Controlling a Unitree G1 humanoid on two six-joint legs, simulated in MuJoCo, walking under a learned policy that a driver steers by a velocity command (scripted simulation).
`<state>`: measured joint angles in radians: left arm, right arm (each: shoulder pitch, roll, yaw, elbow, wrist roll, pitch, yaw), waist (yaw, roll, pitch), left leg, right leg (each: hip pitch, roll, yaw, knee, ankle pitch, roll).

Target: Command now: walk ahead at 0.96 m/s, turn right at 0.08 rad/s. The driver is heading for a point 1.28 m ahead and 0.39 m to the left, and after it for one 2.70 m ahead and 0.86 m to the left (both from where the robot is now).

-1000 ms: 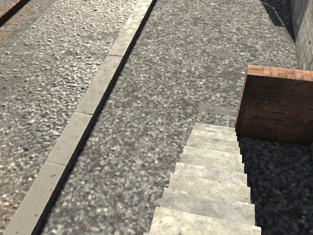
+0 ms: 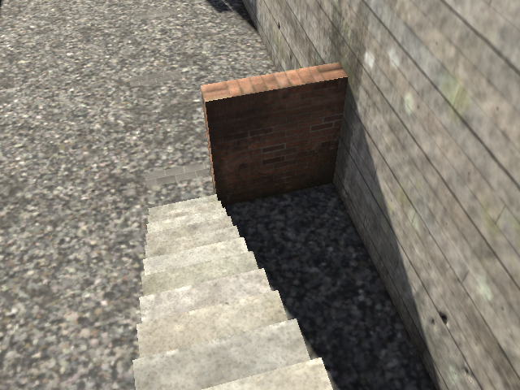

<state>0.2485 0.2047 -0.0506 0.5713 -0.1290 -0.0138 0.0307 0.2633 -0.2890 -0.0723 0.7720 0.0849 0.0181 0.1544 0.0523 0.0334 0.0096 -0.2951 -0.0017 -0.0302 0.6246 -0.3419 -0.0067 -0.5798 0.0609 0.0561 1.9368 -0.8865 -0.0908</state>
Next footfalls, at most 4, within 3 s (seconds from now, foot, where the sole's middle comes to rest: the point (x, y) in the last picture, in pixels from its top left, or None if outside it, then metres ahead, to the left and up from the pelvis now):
0.36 right None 0.32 -0.22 -0.83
0.54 right None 0.38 -0.24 -0.96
0.82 left None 0.38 -0.01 -0.96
1.00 right None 0.51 -0.07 -0.96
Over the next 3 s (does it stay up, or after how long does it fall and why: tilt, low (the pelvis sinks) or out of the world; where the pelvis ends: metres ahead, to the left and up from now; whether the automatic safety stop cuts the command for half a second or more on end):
stays up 1.60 0.54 -1.14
